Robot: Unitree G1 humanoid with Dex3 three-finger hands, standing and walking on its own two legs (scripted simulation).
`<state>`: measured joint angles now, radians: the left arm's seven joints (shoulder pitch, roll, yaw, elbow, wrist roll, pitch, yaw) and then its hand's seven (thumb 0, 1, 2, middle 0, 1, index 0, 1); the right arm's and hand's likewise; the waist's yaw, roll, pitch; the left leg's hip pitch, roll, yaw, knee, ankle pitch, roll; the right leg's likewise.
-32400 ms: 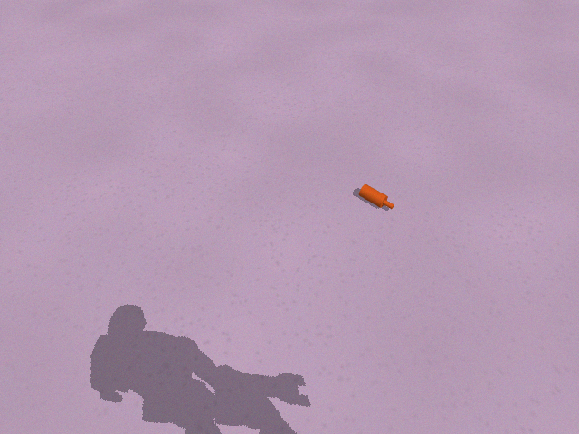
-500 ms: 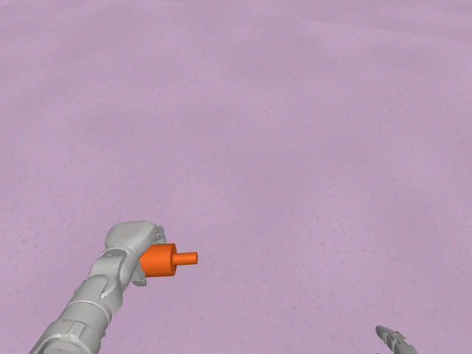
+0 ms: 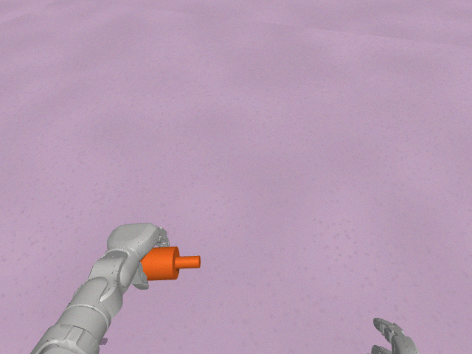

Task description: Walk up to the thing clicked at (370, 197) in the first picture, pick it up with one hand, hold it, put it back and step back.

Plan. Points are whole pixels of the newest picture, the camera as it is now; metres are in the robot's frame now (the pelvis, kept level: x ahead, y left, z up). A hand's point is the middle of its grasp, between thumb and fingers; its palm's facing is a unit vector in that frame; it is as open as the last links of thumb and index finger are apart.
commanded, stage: hold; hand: left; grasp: from above
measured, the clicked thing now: (158, 263) +0.30 +0.19 -0.07
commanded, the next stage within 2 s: crouch in 0.98 s
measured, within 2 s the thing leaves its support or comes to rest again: neither
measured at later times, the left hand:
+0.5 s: hand (140, 264) +0.28 +0.21 -0.04, palm faces -0.46 -0.06 -0.89, open 9.1 cm
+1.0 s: hand (141, 257) +0.30 +0.21 -0.03, palm faces -0.45 -0.06 -0.89, open 9.2 cm
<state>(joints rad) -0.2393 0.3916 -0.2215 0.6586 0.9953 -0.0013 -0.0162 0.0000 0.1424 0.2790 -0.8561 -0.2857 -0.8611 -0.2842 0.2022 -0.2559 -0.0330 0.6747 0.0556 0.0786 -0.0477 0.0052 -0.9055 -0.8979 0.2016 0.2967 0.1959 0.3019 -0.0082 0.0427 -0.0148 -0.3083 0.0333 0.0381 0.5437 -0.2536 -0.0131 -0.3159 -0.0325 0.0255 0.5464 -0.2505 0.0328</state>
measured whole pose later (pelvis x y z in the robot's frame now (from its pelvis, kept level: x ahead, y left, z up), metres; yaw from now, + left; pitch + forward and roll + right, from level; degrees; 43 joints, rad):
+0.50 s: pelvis +0.00 +0.00 +0.00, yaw +0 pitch +0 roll +0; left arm -0.22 0.39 -0.23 0.60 0.99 0.00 -0.05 0.00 0.15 0.27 -0.85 -0.29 -0.85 -0.29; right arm 0.17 -0.25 -0.02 0.67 0.06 0.08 -0.06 0.01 -0.91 -0.90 0.20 0.30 0.20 0.30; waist 0.01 0.04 0.01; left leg -0.26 0.03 0.04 0.49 -0.23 -0.01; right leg -0.28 -0.03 0.03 0.51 -0.23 0.03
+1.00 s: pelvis +0.01 +0.00 +0.01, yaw +0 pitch +0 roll +0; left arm -0.22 0.39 -0.22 0.60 1.00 -0.01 -0.04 0.00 0.15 0.28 -0.84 -0.31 -0.84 -0.31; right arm 0.18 -0.25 -0.03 0.67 0.06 0.09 -0.06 0.01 -0.91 -0.90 0.20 0.30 0.20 0.30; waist 0.01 0.04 0.00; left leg -0.24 0.03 0.04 0.48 -0.23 -0.02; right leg -0.26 -0.03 0.03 0.49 -0.24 0.03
